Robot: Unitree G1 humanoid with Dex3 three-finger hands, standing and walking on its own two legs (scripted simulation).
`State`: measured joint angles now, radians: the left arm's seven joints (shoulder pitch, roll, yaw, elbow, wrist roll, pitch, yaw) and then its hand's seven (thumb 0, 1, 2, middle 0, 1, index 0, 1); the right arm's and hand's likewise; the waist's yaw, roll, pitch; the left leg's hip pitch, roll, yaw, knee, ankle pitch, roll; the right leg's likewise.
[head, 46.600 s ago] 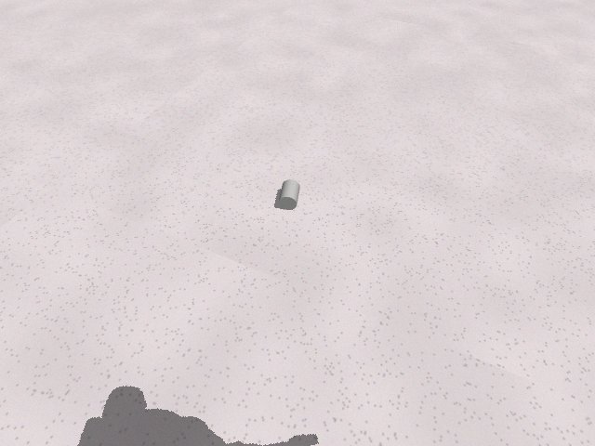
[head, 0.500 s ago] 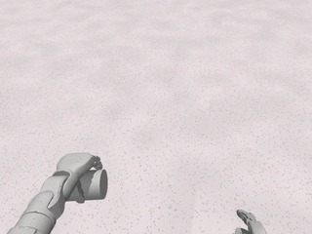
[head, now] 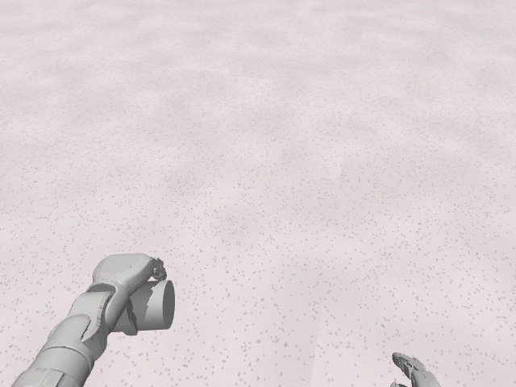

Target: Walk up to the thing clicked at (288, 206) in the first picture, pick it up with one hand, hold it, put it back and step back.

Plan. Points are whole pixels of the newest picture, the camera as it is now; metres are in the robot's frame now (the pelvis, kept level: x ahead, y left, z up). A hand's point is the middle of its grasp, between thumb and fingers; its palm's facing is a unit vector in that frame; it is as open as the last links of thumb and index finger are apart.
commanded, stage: crouch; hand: left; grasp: from above
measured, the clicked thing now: (137, 305) +0.30 +0.22 -0.10
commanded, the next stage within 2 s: lower in 1.86 s
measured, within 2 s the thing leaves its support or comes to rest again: neither
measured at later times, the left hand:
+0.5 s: hand (165, 301) +0.37 +0.22 -0.26, palm faces -0.42 +0.06 -0.91, open 10.5 cm
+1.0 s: hand (184, 312) +0.43 +0.22 -0.48, palm faces -0.46 +0.01 -0.89, open 10.4 cm
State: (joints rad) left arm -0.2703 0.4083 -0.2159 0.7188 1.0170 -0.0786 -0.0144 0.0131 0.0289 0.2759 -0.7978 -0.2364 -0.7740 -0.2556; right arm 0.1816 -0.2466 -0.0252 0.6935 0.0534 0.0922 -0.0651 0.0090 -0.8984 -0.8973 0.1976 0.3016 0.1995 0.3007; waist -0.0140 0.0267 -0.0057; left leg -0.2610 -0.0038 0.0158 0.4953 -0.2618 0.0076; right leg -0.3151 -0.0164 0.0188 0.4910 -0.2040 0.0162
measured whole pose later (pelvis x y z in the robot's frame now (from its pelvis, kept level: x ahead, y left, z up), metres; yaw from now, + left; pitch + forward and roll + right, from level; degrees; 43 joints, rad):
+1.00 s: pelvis -0.06 +0.00 -0.32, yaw +0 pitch +40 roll -5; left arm -1.02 0.61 0.00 1.37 1.26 -0.13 0.31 0.02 0.07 0.22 -0.77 -0.25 -0.76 -0.25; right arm 0.21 -0.25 0.02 0.70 -0.10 -0.05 0.07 0.00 -0.90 -0.90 0.20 0.30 0.20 0.30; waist -0.27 0.03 -0.15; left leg -2.02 -0.03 -0.06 2.01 -0.70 0.01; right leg -2.02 -0.04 -0.04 1.92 -0.60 0.02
